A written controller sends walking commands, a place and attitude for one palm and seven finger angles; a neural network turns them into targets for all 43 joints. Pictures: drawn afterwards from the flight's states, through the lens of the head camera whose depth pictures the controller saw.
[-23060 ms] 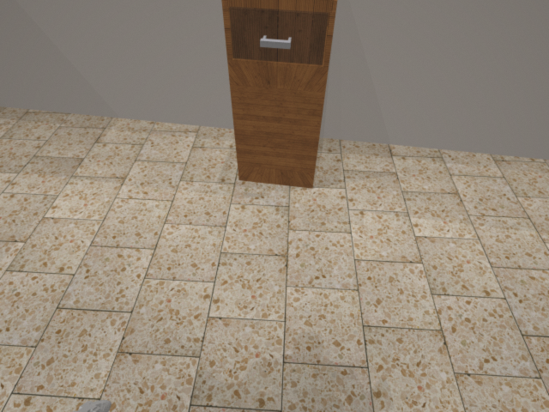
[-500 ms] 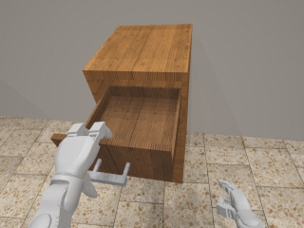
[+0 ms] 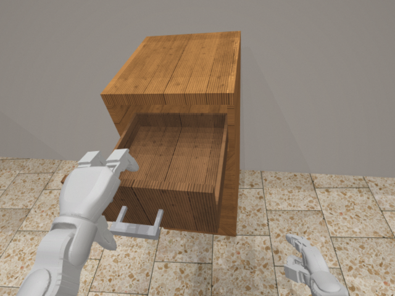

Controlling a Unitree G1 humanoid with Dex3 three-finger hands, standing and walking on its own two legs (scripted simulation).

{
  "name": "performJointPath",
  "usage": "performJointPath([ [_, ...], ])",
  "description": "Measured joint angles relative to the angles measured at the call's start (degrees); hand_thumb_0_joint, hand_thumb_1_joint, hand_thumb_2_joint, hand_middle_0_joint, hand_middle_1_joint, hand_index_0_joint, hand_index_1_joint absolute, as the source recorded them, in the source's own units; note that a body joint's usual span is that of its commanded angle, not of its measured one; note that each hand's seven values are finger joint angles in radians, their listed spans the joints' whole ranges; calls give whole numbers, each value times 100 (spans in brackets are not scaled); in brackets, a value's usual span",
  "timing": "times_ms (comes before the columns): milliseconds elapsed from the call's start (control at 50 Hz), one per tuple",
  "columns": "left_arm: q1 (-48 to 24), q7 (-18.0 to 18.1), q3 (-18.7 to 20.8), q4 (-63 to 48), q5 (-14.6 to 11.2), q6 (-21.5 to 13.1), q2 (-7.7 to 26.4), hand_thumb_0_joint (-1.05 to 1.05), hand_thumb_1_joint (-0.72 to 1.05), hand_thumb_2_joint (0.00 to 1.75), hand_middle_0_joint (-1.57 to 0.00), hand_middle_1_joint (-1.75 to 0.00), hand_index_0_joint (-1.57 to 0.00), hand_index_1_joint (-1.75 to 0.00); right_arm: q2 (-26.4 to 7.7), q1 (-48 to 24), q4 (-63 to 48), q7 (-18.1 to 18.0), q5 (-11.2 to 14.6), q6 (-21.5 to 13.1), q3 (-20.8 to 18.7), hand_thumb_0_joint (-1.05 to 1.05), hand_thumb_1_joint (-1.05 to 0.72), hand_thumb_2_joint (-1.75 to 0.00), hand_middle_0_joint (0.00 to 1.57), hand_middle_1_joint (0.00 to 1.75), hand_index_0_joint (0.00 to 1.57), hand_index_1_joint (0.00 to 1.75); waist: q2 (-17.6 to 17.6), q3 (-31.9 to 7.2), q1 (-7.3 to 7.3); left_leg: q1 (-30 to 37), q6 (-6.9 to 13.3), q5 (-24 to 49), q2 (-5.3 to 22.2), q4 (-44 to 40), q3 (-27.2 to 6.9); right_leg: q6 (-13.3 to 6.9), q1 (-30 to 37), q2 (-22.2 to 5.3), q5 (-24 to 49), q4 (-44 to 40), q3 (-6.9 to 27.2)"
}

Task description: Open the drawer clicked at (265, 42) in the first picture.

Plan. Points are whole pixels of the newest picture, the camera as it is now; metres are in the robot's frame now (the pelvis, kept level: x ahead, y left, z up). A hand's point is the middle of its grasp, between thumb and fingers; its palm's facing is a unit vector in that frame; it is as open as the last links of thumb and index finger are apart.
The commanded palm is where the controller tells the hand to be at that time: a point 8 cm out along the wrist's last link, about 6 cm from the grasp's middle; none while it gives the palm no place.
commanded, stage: draw the hand back to the body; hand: left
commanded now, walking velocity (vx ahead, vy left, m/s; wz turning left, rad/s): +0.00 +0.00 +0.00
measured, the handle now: (138, 221) +0.27 +0.20 -0.02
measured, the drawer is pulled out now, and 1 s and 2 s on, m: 0.29 0.29 0.29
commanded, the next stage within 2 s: step back with the hand held close in 1.50 s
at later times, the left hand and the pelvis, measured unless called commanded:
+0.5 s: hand (81, 216) +0.20 +0.24 +0.13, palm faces +0.11 -0.08 -0.99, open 13.8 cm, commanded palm +0.16 +0.24 +0.18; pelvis +0.00 +0.00 +0.00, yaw +1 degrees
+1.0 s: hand (80, 200) +0.21 +0.23 +0.16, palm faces +0.36 -0.85 -0.39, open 11.3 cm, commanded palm +0.15 +0.28 +0.17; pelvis +0.02 +0.01 +0.00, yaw +2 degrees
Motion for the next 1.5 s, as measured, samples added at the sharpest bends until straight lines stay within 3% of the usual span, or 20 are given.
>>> performJointPath([
  [160, 382, 75, 435, -96, -200, -33, 138, -1, -49, 30, -32, -120, -32, -120, -55, 91, 0, -49, 23, -60, -43, 1, -90, -90, 20, 30, 20, 29, 21, -6, -24, -45, -30, -3, 34, 40, -20, -26, -22, 31, 9, 0, -22],
  [420, 777, 177, 719, -143, -283, -471, 312, -1, -49, 30, -32, -120, -32, -120, -114, 200, -33, -217, -27, -236, -104, 1, -90, -90, 20, 30, 20, 29, -16, 18, -2, -156, -18, -15, 19, 131, -73, -14, -79, 8, 19, 15, -72],
  [520, 952, 209, 888, -209, -347, -490, 364, -1, -49, 30, -32, -120, -32, -120, -94, 214, -69, -211, -16, -250, -94, 1, -90, -90, 20, 30, 20, 29, -27, 1, -13, -178, 0, -25, 3, 143, -64, 8, -98, -7, 19, 18, -60],
  [560, 1065, 224, 1190, -295, -2278, -755, 34, -1, -49, 30, -31, -119, -32, -120, -12, 236, -118, -286, -18, -493, -115, 1, -90, -90, 20, 30, 20, 29, -47, 131, -111, -115, 19, -44, -3, 175, -97, 16, -9, -16, 3, 20, -92],
  [580, 1160, 258, 1321, -341, -3083, -927, -191, -1, -48, 30, -31, -119, -32, -120, 56, 278, -144, -352, -36, -692, -100, 1, -90, -90, 20, 30, 20, 29, -92, 187, -164, -79, 23, -64, -1, 190, -106, 17, 33, -14, -14, 27, -100],
  [600, 1260, 294, 1400, -407, -3697, -1078, -400, -1, -47, 30, -31, -118, -32, -119, 129, 346, -173, -420, -55, -890, -79, 1, -90, -90, 20, 30, 20, 29, -150, 230, -205, -38, 21, -81, 5, 195, -115, 17, 80, -9, -30, 24, -109],
  [640, 1409, 373, 1446, -565, -4453, -1312, -704, -1, -45, 32, -31, -117, -32, -117, 251, 539, -209, -531, -108, -1247, -46, 1, -90, -90, 20, 30, 20, 29, -269, 268, -231, 51, 8, -112, 23, 184, -135, 12, 184, 9, -54, -9, -128],
  [680, 1468, 454, 1470, -674, -4829, -1495, -862, -1, -41, 33, -31, -114, -31, -115, 320, 715, -180, -586, -157, -1520, -17, 1, -90, -90, 20, 30, 20, 29, -347, 280, -237, 130, -6, -144, 40, 179, -164, 7, 289, 24, -75, -51, -156],
  [720, 1456, 510, 1536, -698, -5033, -1630, -935, -1, -36, 35, -31, -111, -31, -112, 361, 840, -110, -592, -185, -1683, -2, 1, -90, -90, 20, 30, 20, 29, -401, 282, -250, 184, -12, -166, 40, 167, -194, 6, 358, 23, -100, -74, -184],
  [820, 1440, 539, 1798, -660, -5247, -1762, -905, -1, -22, 41, -29, -102, -29, -103, 390, 980, 82, -539, -209, -1829, -16, 1, -90, -90, 20, 30, 20, 30, -466, 259, -292, 226, -8, -201, 41, 136, -215, 14, 406, 24, -143, -106, -203],
  [980, 1763, 485, 1989, -762, -5315, -1785, -787, -1, 4, 53, -27, -85, -27, -85, 295, 982, 165, -480, -187, -1879, -179, 1, -90, -90, 20, 30, 20, 30, -438, 168, -350, 161, 10, -273, 39, 151, -189, 44, 332, 24, -204, -91, -176],
  [1220, 1932, 520, 2317, -594, -5392, -1717, -707, 0, 45, 71, -24, -58, -24, -59, 285, 801, 86, -523, -111, -1770, -283, 1, -90, -90, 20, 30, 20, 29, -389, 61, -279, 99, 12, -299, 28, 169, -227, 52, 286, 9, -245, -73, -214],
  [1500, 1926, 556, 2248, -573, -5413, -1639, -762, 1, 83, 87, -21, -33, -22, -34, 359, 835, 63, -525, -98, -1778, -206, 1, -90, -90, 20, 30, 20, 30, -370, 20, -260, 59, -9, -303, 21, 229, -291, 28, 259, -6, -281, 3, -278],
])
